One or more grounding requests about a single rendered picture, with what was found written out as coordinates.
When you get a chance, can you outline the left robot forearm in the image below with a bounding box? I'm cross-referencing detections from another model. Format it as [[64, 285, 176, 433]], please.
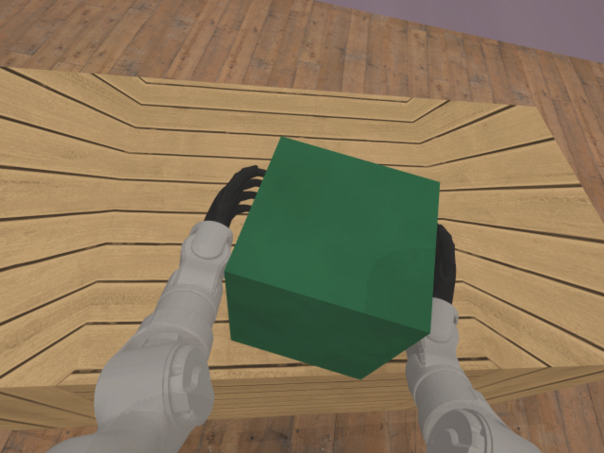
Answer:
[[94, 221, 233, 425]]

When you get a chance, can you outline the right robot hand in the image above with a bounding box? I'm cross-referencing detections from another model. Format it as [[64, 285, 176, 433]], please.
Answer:
[[433, 224, 456, 305]]

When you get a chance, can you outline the left robot hand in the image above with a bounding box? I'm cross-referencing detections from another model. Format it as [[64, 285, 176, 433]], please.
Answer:
[[204, 165, 266, 228]]

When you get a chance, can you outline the pedestal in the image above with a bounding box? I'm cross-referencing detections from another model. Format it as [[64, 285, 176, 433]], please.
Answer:
[[0, 67, 604, 430]]

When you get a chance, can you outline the robot right upper arm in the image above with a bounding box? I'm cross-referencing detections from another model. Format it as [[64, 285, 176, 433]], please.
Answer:
[[426, 409, 542, 453]]

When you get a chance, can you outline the right robot forearm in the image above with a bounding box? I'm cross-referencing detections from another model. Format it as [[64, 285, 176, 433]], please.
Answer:
[[406, 297, 513, 445]]

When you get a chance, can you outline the carton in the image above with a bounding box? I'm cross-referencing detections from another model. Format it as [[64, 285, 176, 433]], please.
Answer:
[[224, 136, 440, 379]]

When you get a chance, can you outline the robot left upper arm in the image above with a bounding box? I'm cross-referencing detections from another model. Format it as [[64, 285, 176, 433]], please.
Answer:
[[45, 342, 214, 453]]

